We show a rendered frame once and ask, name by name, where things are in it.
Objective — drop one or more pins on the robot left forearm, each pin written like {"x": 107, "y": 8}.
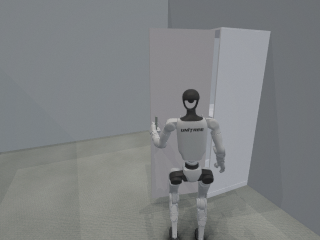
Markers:
{"x": 155, "y": 137}

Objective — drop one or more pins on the right robot upper arm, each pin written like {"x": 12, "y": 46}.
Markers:
{"x": 216, "y": 135}

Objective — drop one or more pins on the right robot shin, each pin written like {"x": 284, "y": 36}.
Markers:
{"x": 201, "y": 220}

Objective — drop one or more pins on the robot right forearm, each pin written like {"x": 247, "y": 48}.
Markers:
{"x": 220, "y": 158}

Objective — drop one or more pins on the left robot upper arm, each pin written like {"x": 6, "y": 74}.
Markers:
{"x": 170, "y": 125}

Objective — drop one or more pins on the fridge door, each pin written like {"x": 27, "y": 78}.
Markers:
{"x": 179, "y": 60}

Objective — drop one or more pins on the right robot foot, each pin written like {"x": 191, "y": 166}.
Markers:
{"x": 197, "y": 234}

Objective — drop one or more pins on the robot right hand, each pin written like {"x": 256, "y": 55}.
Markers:
{"x": 222, "y": 167}

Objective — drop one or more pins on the robot left hand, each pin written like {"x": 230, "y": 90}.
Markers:
{"x": 153, "y": 127}

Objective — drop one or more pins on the handle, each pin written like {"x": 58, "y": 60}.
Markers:
{"x": 156, "y": 121}

